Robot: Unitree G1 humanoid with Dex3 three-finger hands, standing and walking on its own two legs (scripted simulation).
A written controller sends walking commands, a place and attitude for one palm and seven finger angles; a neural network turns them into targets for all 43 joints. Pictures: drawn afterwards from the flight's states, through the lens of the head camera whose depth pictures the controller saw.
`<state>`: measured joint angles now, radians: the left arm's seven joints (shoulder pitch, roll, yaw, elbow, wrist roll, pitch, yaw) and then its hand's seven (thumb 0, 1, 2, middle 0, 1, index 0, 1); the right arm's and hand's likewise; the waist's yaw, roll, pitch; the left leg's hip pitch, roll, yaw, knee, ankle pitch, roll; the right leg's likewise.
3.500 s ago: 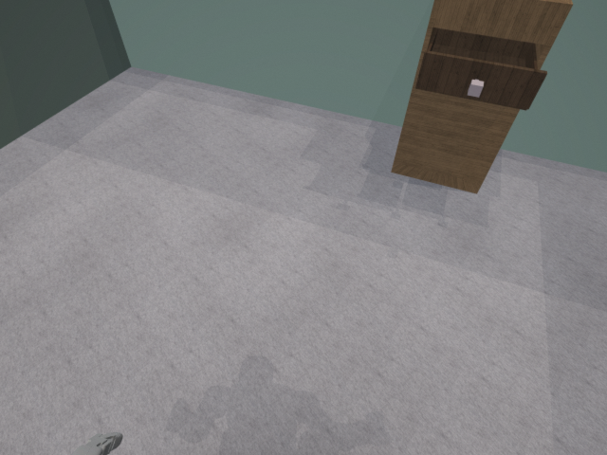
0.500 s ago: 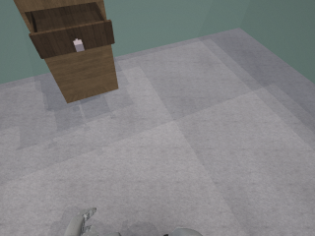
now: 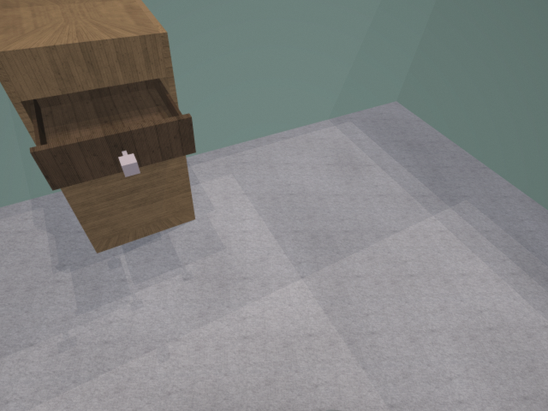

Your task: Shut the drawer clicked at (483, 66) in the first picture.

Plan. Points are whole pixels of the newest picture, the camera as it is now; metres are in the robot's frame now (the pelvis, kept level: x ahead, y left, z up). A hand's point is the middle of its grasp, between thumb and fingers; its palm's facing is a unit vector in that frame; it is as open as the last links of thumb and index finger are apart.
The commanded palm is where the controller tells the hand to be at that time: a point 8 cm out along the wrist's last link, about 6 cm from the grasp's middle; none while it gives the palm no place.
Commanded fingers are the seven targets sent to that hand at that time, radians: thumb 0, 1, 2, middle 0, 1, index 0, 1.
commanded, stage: walk to a spot facing it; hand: left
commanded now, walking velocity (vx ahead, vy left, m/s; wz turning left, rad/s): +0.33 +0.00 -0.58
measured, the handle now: (127, 160) +0.69 +0.44 -0.12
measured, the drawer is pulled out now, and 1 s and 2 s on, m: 0.23 0.23 0.23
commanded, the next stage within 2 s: turn to face it in 0.28 s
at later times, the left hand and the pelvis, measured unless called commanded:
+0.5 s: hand (240, 301) +0.36 +0.09 -0.17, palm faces -0.23 -0.94 -0.24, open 7.4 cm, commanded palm none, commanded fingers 0.00 0.90 0.90 -0.20 -0.30 -0.20 -0.30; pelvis +0.20 -0.07 -0.02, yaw -13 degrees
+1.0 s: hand (207, 308) +0.34 +0.16 -0.19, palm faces +0.08 -0.97 -0.23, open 7.4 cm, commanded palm none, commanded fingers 0.00 0.90 0.90 -0.20 -0.30 -0.20 -0.30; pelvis +0.29 -0.05 -0.01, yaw +2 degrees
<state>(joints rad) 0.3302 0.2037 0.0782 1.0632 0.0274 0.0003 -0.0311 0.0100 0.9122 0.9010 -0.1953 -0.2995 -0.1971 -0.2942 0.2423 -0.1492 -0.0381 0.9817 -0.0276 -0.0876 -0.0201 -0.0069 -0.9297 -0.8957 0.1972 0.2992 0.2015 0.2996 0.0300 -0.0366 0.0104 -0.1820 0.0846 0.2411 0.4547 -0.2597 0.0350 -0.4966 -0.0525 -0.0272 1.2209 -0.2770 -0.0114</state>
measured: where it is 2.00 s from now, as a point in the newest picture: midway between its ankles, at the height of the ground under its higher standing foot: outside the picture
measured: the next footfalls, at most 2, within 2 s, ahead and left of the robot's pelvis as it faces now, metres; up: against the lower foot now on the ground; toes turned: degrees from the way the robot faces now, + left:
right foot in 0.36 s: +0.29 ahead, -0.15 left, +0.00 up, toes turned -19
left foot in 0.84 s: +0.36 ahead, +0.04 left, +0.00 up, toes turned +6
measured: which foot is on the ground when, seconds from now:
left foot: down 0.00-0.36, up 0.38-0.82, down 0.84-1.00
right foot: up 0.00-0.34, down 0.36-0.84, up 0.86-1.00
